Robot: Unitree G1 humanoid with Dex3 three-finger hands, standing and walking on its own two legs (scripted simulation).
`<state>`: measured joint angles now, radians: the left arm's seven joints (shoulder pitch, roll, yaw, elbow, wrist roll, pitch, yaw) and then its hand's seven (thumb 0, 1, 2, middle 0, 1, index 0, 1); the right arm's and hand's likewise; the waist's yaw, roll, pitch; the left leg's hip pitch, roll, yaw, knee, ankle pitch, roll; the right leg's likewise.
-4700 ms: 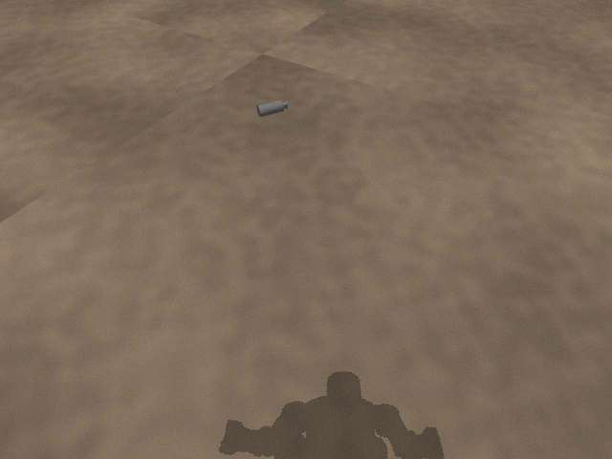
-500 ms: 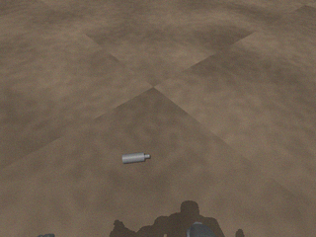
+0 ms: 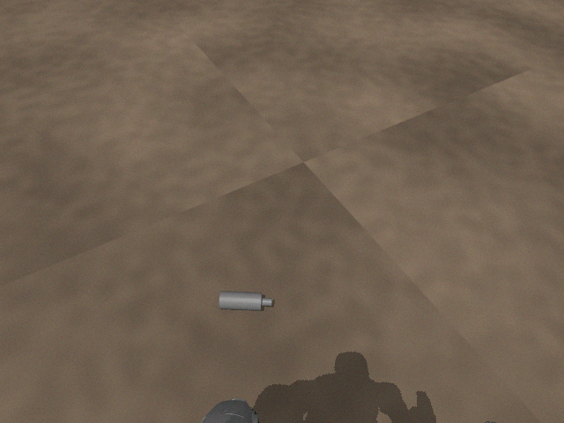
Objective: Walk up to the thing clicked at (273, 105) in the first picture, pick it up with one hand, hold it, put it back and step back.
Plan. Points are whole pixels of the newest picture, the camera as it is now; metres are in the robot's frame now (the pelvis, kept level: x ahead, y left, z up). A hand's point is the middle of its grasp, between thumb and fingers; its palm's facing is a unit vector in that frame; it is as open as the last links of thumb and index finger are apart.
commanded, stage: walk up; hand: left
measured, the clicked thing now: (246, 300) +0.57 +0.18 -0.72
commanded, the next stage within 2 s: none
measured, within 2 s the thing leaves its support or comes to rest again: neither
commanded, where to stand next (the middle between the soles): +0.16 -0.02 m, yaw -1 degrees
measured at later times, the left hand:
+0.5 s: hand (151, 406) +0.14 +0.23 -0.15, palm faces -0.04 -0.91 -0.42, open 7.4 cm
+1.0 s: hand (149, 398) +0.15 +0.24 -0.14, palm faces +0.01 -0.94 -0.34, open 7.4 cm
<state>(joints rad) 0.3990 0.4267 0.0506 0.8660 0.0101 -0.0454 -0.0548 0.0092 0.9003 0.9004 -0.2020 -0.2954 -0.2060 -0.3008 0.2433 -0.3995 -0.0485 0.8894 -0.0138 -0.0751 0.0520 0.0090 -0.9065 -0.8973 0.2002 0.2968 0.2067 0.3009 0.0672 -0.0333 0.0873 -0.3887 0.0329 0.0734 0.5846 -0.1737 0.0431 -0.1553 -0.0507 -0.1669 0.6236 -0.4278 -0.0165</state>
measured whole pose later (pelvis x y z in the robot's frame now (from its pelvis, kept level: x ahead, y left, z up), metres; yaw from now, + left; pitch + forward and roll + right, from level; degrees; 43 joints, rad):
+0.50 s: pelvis +0.05 -0.04 -0.01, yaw +0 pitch -2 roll +0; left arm 0.13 0.38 0.02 0.95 0.02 -0.03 0.00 0.01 0.90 0.90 -0.20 -0.30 -0.21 -0.30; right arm 0.12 -0.41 -0.03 0.96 0.01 0.02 0.01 0.01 -0.91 -0.90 0.20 0.30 0.20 0.30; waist 0.01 0.03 0.13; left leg -0.39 0.04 0.01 0.86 -0.50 0.03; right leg -0.44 -0.06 -0.02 0.74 -0.26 0.02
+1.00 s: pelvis +0.07 -0.02 +0.01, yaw +1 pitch -2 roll +0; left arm 0.07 0.37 0.00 1.13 -0.01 -0.02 -0.01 0.01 0.90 0.90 -0.20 -0.30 -0.20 -0.30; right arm 0.09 -0.36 -0.02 1.13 0.00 0.01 0.02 0.01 -0.91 -0.90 0.20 0.30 0.21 0.30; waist 0.01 -0.02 0.07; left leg -0.18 0.01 0.02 0.50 -0.28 0.00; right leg -0.27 -0.07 0.00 0.46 -0.15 0.05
